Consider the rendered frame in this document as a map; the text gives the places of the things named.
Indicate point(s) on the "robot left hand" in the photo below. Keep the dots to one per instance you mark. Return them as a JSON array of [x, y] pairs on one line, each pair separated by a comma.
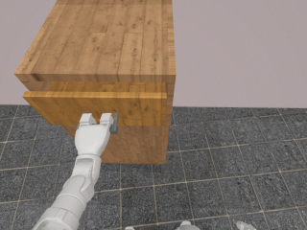
[[91, 138]]

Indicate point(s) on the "left robot forearm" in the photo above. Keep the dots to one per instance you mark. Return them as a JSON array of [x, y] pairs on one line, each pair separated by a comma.
[[67, 209]]

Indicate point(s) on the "robot right hand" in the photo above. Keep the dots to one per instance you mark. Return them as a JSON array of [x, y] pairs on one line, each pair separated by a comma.
[[244, 226]]

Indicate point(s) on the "drawer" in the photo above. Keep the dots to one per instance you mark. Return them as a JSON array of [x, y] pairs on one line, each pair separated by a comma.
[[139, 103]]

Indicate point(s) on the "right robot shin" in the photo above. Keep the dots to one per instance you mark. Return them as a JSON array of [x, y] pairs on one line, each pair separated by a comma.
[[186, 223]]

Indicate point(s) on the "cabinet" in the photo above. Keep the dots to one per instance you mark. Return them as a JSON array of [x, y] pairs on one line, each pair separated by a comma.
[[109, 41]]

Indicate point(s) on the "handle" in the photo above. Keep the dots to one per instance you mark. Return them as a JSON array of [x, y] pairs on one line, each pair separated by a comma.
[[113, 127]]

